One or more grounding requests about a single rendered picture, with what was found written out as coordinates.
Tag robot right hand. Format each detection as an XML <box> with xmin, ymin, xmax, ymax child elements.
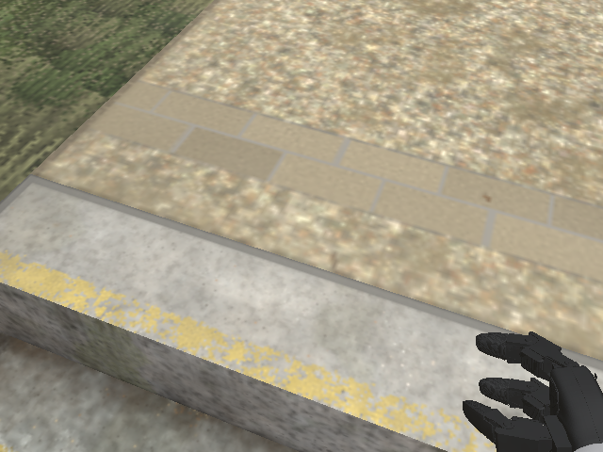
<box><xmin>463</xmin><ymin>331</ymin><xmax>603</xmax><ymax>452</ymax></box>

